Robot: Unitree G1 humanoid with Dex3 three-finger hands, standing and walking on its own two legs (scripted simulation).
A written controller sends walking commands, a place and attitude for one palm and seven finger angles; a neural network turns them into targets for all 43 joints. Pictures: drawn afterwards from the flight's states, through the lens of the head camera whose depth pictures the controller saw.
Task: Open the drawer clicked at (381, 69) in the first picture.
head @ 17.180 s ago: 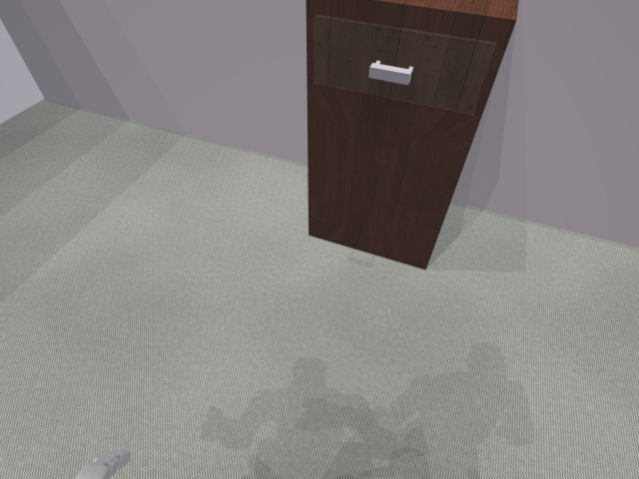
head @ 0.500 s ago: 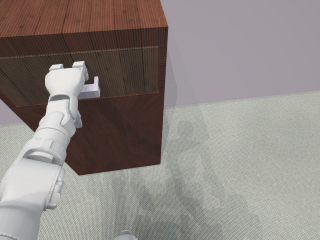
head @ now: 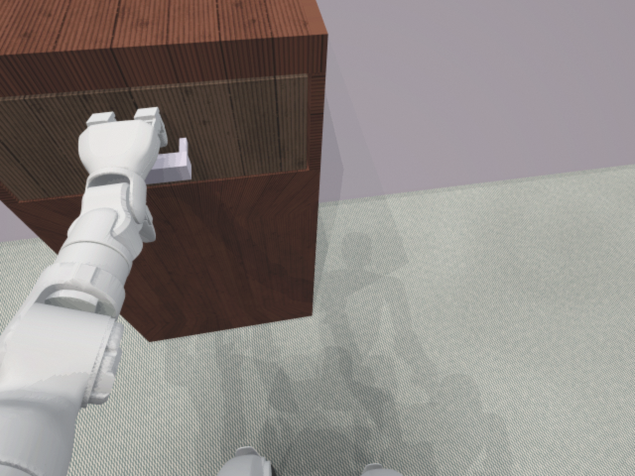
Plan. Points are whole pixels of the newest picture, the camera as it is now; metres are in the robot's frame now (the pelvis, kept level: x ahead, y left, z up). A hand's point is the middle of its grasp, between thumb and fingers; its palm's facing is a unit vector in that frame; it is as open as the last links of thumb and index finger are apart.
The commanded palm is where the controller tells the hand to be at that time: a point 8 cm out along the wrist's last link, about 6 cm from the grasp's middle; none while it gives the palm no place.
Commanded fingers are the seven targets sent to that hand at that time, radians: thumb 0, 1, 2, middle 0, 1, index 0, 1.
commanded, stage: lift the fingers back up to retry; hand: left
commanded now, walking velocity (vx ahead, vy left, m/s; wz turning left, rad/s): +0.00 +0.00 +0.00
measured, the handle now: (151, 158) +0.54 +0.21 +0.06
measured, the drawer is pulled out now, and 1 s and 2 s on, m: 0.00 0.00 0.00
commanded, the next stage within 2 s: re-aim the fingers above the handle in 0.72 s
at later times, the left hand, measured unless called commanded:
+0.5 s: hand (137, 153) +0.50 +0.21 +0.11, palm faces +0.03 -0.05 -1.00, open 13.5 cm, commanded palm +0.48 +0.21 +0.18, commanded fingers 0.00 -0.50 0.30 -0.30 -1.20 -0.30 -1.20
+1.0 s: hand (141, 149) +0.50 +0.20 +0.12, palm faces -0.01 -0.06 -1.00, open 13.8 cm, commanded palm +0.47 +0.21 +0.18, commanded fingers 0.00 -0.50 0.30 -0.30 -1.20 -0.30 -1.20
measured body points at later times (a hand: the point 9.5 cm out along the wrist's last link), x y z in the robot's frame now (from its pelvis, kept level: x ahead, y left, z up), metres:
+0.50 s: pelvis +0.03 +0.00 +0.02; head +0.08 -0.01 +0.47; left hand +0.50 +0.21 +0.16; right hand +0.07 -0.26 -0.12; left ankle +0.06 +0.11 -0.70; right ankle -0.02 -0.13 -0.70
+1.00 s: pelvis +0.05 -0.03 +0.03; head +0.10 -0.05 +0.47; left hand +0.49 +0.20 +0.17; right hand +0.13 -0.31 -0.11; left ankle +0.06 +0.11 -0.70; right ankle -0.02 -0.13 -0.70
